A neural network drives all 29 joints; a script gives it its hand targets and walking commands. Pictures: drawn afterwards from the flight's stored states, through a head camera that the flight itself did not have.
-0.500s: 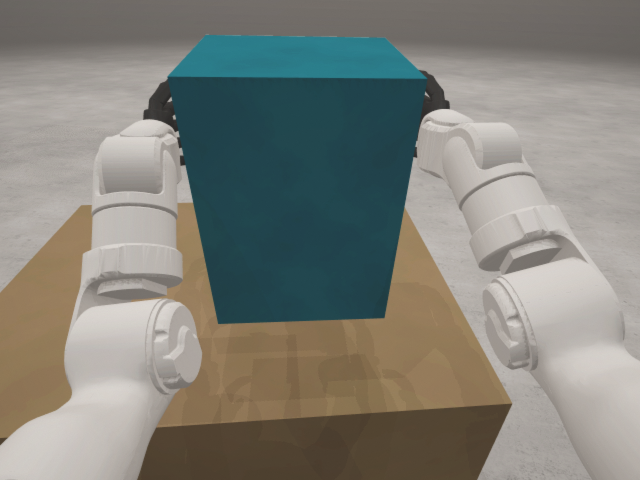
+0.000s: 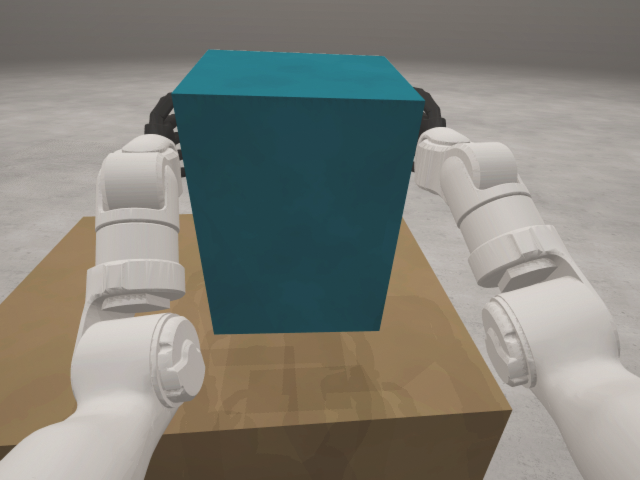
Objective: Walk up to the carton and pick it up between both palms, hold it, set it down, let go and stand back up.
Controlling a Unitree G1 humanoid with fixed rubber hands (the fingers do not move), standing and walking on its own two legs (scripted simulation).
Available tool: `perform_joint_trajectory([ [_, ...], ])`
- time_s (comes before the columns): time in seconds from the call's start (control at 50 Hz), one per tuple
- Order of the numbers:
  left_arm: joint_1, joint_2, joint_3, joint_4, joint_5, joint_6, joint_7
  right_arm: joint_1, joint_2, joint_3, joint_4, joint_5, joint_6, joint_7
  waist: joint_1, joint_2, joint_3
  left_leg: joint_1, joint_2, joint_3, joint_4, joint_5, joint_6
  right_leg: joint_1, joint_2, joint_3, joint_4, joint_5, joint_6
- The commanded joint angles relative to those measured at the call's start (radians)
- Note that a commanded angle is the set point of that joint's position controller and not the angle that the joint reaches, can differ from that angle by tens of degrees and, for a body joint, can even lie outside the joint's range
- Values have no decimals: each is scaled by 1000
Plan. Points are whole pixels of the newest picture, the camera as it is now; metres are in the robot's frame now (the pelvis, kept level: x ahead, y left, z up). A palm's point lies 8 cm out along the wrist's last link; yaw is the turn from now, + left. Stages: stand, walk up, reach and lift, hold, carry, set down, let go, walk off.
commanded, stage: hold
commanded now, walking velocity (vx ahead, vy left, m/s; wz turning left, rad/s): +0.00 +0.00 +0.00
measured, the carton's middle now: (298, 197) +0.36 +0.00 +0.27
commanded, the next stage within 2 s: none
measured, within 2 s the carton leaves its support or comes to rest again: neither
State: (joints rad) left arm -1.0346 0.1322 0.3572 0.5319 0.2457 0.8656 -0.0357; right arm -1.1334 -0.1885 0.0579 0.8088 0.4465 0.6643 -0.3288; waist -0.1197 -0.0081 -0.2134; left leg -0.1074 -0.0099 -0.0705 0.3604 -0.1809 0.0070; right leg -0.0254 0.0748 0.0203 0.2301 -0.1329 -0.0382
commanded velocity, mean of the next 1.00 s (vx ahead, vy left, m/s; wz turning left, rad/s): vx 0.00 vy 0.00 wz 0.00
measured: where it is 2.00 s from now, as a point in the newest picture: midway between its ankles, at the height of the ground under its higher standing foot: outside the picture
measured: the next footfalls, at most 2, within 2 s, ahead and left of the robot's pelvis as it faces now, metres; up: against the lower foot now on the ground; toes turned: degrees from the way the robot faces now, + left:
none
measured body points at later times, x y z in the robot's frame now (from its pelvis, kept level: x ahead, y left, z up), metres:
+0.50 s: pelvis +0.00 +0.00 +0.00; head -0.11 +0.02 +0.44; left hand +0.39 +0.15 +0.34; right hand +0.37 -0.15 +0.34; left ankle +0.01 +0.11 -0.75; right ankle +0.00 -0.10 -0.75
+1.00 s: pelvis +0.00 +0.00 +0.00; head -0.11 +0.02 +0.44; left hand +0.39 +0.14 +0.33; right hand +0.36 -0.16 +0.33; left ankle +0.01 +0.11 -0.75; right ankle +0.00 -0.10 -0.75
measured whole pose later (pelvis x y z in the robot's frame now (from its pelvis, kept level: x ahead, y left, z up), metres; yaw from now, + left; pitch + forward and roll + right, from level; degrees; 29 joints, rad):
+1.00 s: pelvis +0.00 +0.00 +0.00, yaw -1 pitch -4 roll -1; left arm -1.03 0.12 0.35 0.55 0.24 0.85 -0.02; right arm -1.13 -0.19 0.06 0.83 0.44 0.65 -0.31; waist -0.12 0.00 -0.22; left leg -0.11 -0.01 -0.06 0.36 -0.18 0.01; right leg -0.03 0.07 0.03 0.23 -0.13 -0.04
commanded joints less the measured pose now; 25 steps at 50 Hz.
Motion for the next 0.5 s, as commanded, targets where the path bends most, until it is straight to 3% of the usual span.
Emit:
perform_joint_trajectory([
  [0.0,-743,-616,-301,-72,-170,-68,-123,-737,609,108,-240,128,-17,146,-2,67,-155,15,10,-7,-48,102,-51,4,-32,27,-15,69,72],
  [0.02,-734,-622,-287,-35,-162,-67,-123,-747,613,101,-219,113,-20,153,11,65,-117,-6,11,-1,-58,77,-44,-9,-29,24,-20,44,65],
  [0.06,-749,-648,-298,-25,-173,-78,-123,-792,620,86,-254,100,-39,159,5,71,-176,-29,10,0,-58,63,-38,8,-28,24,-13,48,57],
  [0.1,-753,-678,-318,-34,-190,-89,-113,-758,593,56,-211,87,-44,165,-29,99,-217,0,16,-10,-59,66,-49,2,-21,22,-4,61,47],
  [0.16,-751,-674,-302,-2,-183,-95,-113,-724,570,34,-126,72,-45,177,-42,118,-202,-25,24,-16,-75,26,-50,20,-17,15,8,67,37],
  [0.24,-751,-619,-239,9,-173,-104,-106,-776,620,83,-160,86,-52,179,23,37,-231,-11,7,4,-58,54,-23,30,-20,19,1,71,55],
  [0.3,-725,-585,-204,31,-159,-97,-109,-770,626,91,-166,91,-52,174,40,-28,-211,0,1,5,-50,96,-8,38,-19,19,-7,100,67],
  [0.34,-690,-588,-185,59,-143,-89,-115,-780,618,103,-176,104,-56,172,52,-28,-191,13,3,11,-45,122,-10,37,-16,24,-10,125,63],
  [0.42,-724,-594,-216,11,-168,-96,-109,-796,636,120,-223,125,-57,165,47,-13,-225,42,-5,15,-22,156,-18,16,-24,29,-9,148,69],
  [0.44,-728,-611,-247,0,-180,-93,-108,-770,616,104,-221,123,-53,161,13,13,-228,53,-2,8,-19,158,-26,9,-25,30,-8,164,67],
  [0.48,-726,-622,-269,-16,-188,-87,-110,-768,618,111,-236,135,-56,150,-1,40,-218,48,-7,0,-10,169,-35,8,-33,37,-10,186,71],
])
